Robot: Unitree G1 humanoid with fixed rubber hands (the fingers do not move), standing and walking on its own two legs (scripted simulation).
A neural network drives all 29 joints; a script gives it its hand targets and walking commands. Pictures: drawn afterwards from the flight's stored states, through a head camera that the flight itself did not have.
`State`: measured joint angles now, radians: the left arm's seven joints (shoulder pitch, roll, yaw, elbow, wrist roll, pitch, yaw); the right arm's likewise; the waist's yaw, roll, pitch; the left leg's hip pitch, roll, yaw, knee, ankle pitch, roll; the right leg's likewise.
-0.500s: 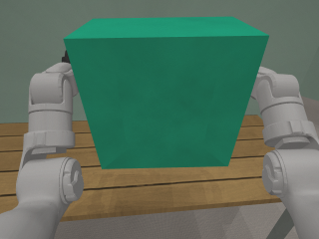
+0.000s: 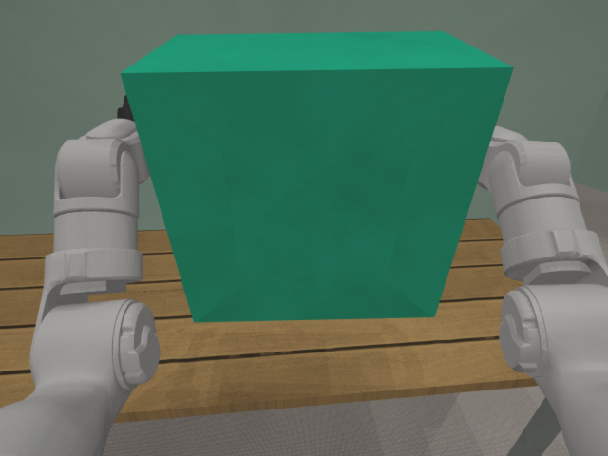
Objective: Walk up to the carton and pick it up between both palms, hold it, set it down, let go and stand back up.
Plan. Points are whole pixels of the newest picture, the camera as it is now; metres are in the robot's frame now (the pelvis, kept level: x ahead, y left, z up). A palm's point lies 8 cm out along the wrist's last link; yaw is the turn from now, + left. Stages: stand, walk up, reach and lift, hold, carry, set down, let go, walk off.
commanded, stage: hold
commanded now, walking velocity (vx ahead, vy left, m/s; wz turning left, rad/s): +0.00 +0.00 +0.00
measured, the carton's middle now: (312, 183) +0.35 -0.01 +0.28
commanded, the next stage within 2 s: none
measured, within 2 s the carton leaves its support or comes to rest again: neither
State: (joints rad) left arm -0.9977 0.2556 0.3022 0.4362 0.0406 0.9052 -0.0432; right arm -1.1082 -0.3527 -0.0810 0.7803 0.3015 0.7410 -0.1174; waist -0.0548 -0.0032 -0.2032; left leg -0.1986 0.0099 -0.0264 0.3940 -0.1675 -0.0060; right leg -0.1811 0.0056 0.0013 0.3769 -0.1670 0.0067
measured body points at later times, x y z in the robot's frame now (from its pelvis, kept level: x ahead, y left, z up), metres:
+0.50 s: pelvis +0.00 +0.00 +0.00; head -0.09 +0.01 +0.44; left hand +0.38 +0.19 +0.33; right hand +0.38 -0.21 +0.32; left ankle +0.03 +0.13 -0.74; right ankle +0.02 -0.12 -0.74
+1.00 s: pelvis +0.00 +0.00 +0.00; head -0.09 +0.01 +0.44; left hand +0.38 +0.19 +0.33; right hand +0.38 -0.21 +0.32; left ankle +0.03 +0.13 -0.74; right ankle +0.02 -0.12 -0.74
